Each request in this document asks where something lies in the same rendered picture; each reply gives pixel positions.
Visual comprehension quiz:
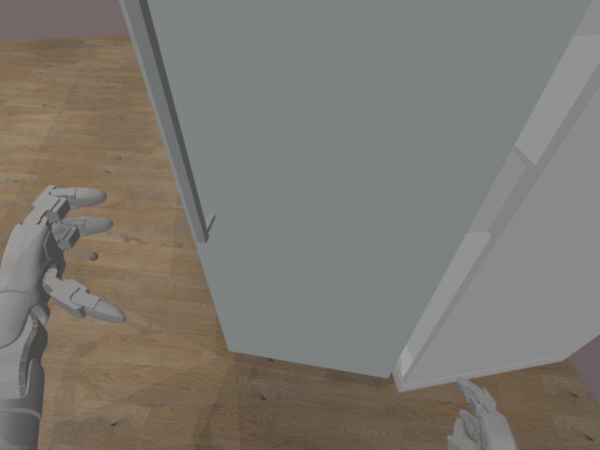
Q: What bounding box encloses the robot right hand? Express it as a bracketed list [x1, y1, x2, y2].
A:
[447, 377, 519, 450]

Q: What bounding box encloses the robot left hand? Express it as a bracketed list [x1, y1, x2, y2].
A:
[0, 185, 126, 323]

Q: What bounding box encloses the robot left forearm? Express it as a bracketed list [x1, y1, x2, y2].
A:
[0, 291, 51, 450]

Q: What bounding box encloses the fridge door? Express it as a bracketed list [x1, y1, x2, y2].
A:
[119, 0, 592, 379]

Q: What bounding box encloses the handle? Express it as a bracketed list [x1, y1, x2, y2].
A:
[124, 0, 215, 244]

